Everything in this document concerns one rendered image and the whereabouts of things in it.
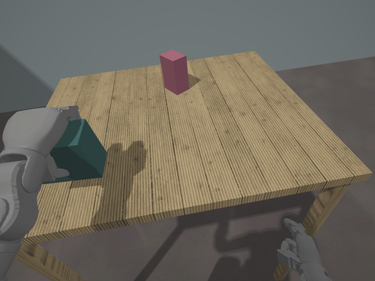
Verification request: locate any robot left forearm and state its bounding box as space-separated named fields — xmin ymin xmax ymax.
xmin=0 ymin=148 xmax=48 ymax=281

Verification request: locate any robot left hand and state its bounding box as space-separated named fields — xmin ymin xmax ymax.
xmin=2 ymin=105 xmax=81 ymax=183

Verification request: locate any robot right hand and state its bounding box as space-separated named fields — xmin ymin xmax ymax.
xmin=277 ymin=218 xmax=322 ymax=273

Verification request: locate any sponge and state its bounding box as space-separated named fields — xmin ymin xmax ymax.
xmin=2 ymin=119 xmax=107 ymax=184

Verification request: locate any table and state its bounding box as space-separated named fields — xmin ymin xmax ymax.
xmin=14 ymin=51 xmax=372 ymax=281

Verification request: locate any robot right forearm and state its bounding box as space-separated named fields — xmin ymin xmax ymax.
xmin=299 ymin=262 xmax=333 ymax=281

